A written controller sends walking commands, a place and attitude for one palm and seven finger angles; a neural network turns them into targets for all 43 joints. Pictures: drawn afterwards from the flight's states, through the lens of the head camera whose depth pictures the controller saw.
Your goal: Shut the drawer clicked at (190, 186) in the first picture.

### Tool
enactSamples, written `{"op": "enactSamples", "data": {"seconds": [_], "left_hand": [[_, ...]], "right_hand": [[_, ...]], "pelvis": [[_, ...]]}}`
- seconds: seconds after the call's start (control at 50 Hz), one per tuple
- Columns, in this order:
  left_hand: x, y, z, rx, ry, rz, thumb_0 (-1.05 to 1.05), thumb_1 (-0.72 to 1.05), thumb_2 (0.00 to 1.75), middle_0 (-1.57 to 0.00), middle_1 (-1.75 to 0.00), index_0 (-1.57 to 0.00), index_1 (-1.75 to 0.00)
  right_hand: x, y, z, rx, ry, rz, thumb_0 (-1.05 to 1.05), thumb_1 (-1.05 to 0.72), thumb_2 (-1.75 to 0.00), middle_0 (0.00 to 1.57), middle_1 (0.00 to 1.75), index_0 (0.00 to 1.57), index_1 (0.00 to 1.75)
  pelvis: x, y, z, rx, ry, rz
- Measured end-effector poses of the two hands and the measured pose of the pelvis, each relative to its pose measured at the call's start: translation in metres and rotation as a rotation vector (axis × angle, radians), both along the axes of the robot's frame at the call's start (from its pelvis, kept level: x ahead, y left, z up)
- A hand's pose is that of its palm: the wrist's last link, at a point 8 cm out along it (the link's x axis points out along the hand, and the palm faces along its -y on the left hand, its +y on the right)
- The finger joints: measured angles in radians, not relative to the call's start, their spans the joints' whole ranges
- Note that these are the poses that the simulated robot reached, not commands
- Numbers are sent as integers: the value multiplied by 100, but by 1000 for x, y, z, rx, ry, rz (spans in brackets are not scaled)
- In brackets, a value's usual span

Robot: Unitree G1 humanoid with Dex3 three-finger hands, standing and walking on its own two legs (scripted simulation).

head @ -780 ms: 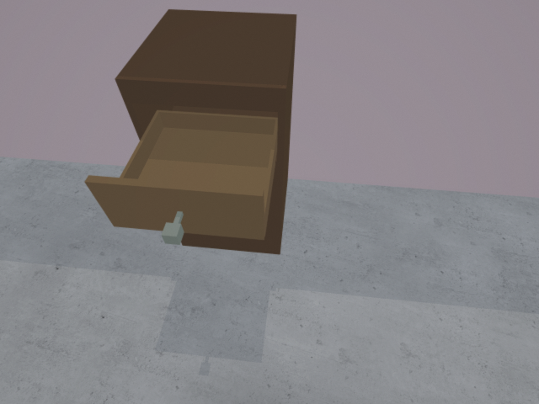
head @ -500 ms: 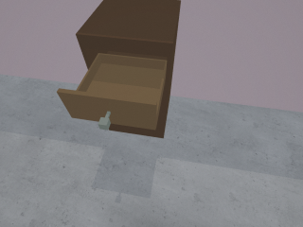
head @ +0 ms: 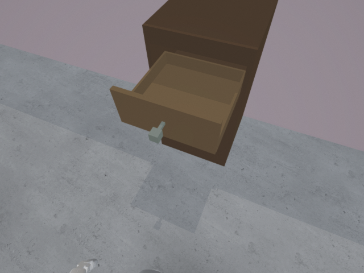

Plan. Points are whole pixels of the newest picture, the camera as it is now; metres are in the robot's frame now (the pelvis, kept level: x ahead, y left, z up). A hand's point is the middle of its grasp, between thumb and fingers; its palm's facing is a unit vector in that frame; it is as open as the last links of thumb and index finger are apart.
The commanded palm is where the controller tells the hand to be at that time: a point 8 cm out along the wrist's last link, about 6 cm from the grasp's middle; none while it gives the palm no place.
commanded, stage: stand and wait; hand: left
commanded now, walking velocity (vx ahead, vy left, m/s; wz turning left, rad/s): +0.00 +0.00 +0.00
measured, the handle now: (158, 131) +0.54 +0.11 -0.11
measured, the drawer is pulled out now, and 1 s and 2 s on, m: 0.29 0.29 0.29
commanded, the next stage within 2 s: turn or walk to find it in 0.42 s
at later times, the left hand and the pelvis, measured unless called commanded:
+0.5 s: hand out of the picture +0.03 +0.16 -0.16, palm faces +0.03 -0.98 -0.21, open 7.4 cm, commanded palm none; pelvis +0.02 -0.02 +0.01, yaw +0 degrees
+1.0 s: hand out of the picture +0.04 +0.16 -0.16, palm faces +0.07 -0.97 -0.22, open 7.4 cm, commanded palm none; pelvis +0.02 -0.02 +0.01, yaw +2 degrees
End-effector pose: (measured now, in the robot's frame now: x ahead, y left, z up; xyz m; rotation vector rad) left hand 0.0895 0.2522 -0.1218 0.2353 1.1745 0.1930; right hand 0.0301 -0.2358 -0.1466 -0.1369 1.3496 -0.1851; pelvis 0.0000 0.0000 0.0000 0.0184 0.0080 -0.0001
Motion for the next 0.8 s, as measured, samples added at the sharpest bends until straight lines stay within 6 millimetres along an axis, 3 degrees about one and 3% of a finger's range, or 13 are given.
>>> {"op": "enactSamples", "data": {"seconds": [0.16, 0.34, 0.44, 0.66, 0.8], "left_hand": [[-51, -20, -15, -56, 158, 52, 0, 90, 90, -20, -30, -20, -30], [-80, -42, -12, -100, 263, 85, 0, 90, 90, -20, -30, -20, -30], [-75, -44, -9, -90, 266, 69, 0, 90, 90, -20, -30, -20, -30], [-41, -34, -8, -54, 164, 81, 0, 90, 90, -20, -30, -20, -30], [-37, -31, -7, -46, 144, 86, 0, 90, 90, -20, -30, -20, -29]], "right_hand": [[38, -12, 8, -27, -80, 33, 0, -91, -90, 20, 30, 19, 30], [45, -2, 12, 6, -38, 62, 0, -91, -90, 20, 30, 19, 30], [40, -5, 12, 8, -32, 35, 0, -92, -90, 20, 30, 20, 30], [6, -10, 5, 15, 74, 28, 0, -92, -90, 20, 30, 20, 30], [-1, -6, 5, 21, 87, 29, 0, -91, -90, 20, 30, 19, 30]], "pelvis": [[9, -5, 1, -20, -20, 6], [18, -13, 10, -14, -14, 1], [21, -16, 12, -15, -19, -7], [20, -19, 9, -10, -24, 30], [20, -19, 8, -9, -30, 37]]}}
